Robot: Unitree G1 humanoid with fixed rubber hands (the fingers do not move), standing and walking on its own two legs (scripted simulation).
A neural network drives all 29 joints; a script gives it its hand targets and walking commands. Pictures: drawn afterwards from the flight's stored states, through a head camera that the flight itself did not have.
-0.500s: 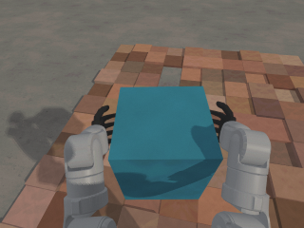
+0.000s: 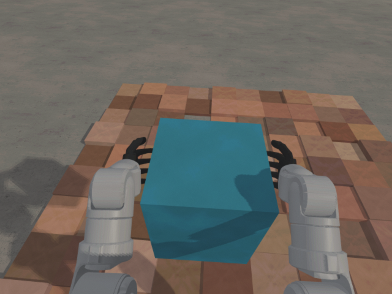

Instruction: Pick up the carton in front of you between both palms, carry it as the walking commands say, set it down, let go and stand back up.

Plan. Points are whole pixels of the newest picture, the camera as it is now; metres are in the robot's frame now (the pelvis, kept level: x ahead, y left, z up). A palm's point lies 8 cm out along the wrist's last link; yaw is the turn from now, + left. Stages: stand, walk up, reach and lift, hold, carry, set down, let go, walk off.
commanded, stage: carry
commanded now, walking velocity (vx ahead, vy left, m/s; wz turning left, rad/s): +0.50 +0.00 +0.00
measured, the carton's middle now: (205, 194) +0.34 -0.01 +0.04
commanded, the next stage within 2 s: none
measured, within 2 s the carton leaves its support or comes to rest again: neither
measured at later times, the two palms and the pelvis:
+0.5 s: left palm (158, 96) +0.66 +0.12 +0.09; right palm (254, 94) +0.68 -0.18 +0.08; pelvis +0.30 -0.04 -0.02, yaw +0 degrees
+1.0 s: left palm (166, 37) +1.00 +0.11 +0.14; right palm (243, 36) +1.00 -0.19 +0.15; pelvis +0.65 -0.03 -0.02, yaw +1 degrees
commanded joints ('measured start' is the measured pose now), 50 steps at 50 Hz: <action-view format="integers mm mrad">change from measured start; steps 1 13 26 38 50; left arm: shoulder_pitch -697 -1016 -829 -667 -869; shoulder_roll -901 -1089 -998 -991 -854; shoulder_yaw -589 -499 -654 -673 -614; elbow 29 37 -235 -287 -89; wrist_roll -387 -487 -488 -395 -425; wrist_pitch -40 -70 -23 46 75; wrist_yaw -183 -211 -209 -197 -177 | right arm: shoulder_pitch -725 -965 -755 -666 -863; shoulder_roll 905 1149 983 978 840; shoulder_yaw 626 523 629 668 600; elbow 26 121 -184 -305 -65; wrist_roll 442 465 369 426 463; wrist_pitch -10 -11 23 103 114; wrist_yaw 241 200 153 251 241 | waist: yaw -6 96 112 24 46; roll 138 -63 -109 118 200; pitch -210 -373 -342 -400 -257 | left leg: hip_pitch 172 -619 -362 379 110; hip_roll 232 63 -22 270 184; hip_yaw -168 -193 -32 -362 -122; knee -68 859 108 -52 97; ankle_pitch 249 -89 387 514 755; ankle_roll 112 -11 20 135 92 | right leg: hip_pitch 23 784 800 -71 227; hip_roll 24 -218 -76 50 125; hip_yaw -27 325 10 33 -123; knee -84 -273 -204 406 -46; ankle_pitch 88 148 551 -272 54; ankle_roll -25 -173 -120 8 -66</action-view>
